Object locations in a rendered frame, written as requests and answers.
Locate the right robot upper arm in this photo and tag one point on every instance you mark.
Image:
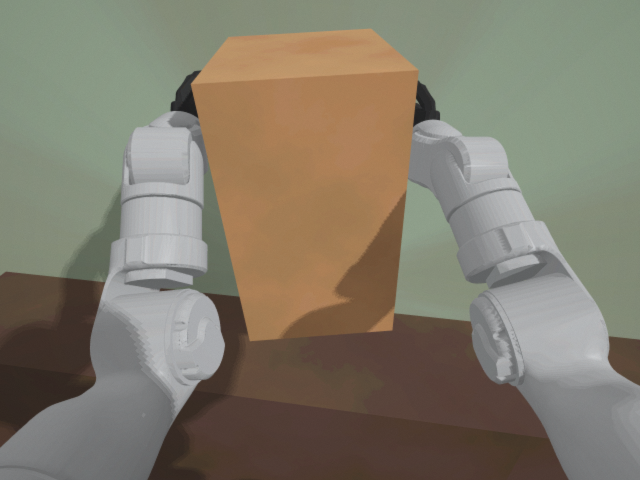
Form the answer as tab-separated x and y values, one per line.
544	336

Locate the pedestal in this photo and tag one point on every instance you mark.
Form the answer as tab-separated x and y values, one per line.
413	403

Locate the right robot forearm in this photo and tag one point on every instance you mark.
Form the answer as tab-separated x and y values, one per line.
499	241

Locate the robot right hand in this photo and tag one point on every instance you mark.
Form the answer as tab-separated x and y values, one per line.
426	109

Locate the robot left hand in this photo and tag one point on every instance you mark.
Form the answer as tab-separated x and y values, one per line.
184	100

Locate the carton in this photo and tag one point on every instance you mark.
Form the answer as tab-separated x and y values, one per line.
308	138

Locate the left robot upper arm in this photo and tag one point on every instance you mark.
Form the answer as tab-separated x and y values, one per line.
149	351

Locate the left robot forearm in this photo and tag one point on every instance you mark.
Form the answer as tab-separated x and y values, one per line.
162	198

